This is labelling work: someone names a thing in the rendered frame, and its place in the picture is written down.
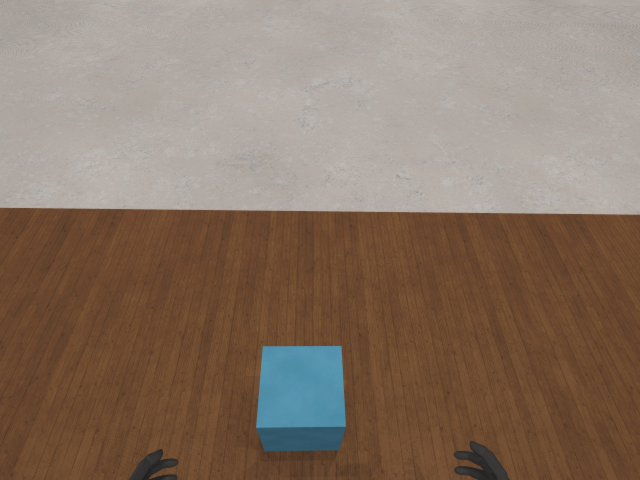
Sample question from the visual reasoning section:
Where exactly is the carton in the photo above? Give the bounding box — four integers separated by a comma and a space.
256, 346, 346, 451

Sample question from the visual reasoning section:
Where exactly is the robot left hand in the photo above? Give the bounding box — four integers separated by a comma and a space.
129, 449, 178, 480

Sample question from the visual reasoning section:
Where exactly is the robot right hand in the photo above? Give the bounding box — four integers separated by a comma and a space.
454, 441, 510, 480

